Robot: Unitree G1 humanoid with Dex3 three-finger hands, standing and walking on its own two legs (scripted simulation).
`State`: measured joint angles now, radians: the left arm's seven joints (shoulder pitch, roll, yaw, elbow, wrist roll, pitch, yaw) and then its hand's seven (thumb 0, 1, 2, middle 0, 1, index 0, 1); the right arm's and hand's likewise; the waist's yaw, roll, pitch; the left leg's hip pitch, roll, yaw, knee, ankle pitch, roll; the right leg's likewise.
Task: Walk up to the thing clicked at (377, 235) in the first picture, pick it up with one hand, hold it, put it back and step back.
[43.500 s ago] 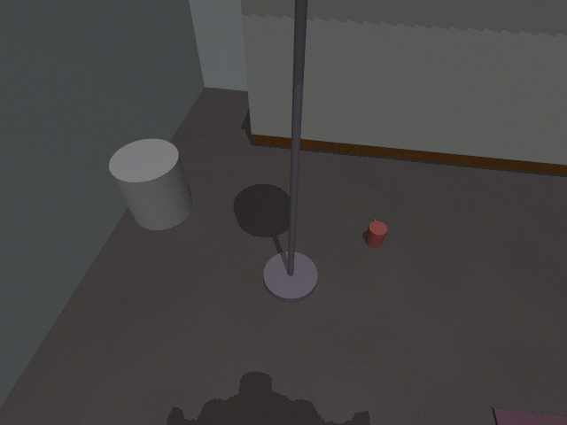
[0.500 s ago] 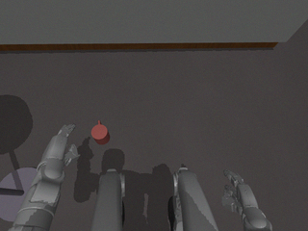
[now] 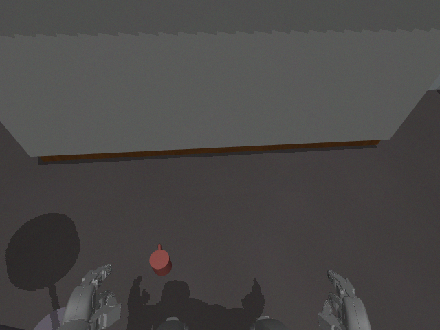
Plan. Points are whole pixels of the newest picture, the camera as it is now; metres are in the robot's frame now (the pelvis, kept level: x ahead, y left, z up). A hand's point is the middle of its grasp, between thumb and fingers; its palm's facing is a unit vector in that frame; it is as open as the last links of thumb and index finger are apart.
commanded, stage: home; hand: left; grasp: from above
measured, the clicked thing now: (160, 258) +0.48 +0.22 -0.65
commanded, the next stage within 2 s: none
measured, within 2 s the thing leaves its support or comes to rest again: neither
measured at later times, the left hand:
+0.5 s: hand (109, 325) +0.16 +0.18 -0.03, palm faces +0.07 -0.97 -0.21, open 7.4 cm
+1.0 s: hand (109, 319) +0.17 +0.18 -0.03, palm faces +0.05 -0.98 -0.21, open 7.4 cm
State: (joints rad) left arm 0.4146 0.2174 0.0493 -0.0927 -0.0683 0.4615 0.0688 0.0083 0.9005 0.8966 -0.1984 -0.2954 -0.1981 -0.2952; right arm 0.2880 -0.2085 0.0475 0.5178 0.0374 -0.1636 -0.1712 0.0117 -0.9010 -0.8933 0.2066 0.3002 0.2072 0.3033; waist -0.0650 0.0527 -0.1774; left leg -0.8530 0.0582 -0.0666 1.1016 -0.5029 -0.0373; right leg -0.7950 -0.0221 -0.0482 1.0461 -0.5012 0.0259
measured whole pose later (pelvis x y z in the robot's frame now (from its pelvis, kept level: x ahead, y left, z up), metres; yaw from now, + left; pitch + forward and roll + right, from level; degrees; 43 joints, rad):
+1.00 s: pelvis +0.01 +0.00 +0.02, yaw +0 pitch +10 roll -2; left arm 0.49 0.22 0.03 -0.13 -0.05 0.45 0.02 0.01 0.90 0.90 -0.20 -0.30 -0.20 -0.29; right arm 0.28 -0.22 0.03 0.54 0.01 -0.23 -0.17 0.01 -0.90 -0.89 0.21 0.30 0.21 0.30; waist -0.04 0.05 -0.15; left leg -0.70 0.05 -0.06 1.01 -0.49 -0.03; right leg -0.64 -0.03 -0.04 0.96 -0.48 0.03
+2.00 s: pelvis +0.01 +0.00 +0.01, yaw +0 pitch +10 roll -2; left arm 0.50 0.22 0.03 -0.14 -0.05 0.46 0.02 0.01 0.90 0.90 -0.20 -0.30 -0.20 -0.29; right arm 0.28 -0.22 0.02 0.53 0.01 -0.22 -0.17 0.01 -0.90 -0.89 0.21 0.30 0.21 0.30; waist -0.04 0.05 -0.16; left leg -0.71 0.05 -0.06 1.02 -0.49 -0.04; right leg -0.65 -0.03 -0.05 0.97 -0.49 0.03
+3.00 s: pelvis +0.00 +0.00 +0.08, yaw +2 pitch -5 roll +0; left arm 0.19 0.29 0.04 1.11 0.04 0.01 0.03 0.00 0.90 0.90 -0.20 -0.30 -0.20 -0.30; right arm 0.16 -0.28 -0.04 1.09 -0.02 0.00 -0.01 0.01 -0.90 -0.89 0.21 0.30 0.21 0.30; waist 0.02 0.02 0.06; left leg -0.15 0.02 -0.04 0.43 -0.20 -0.02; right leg -0.11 -0.06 -0.05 0.42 -0.23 0.04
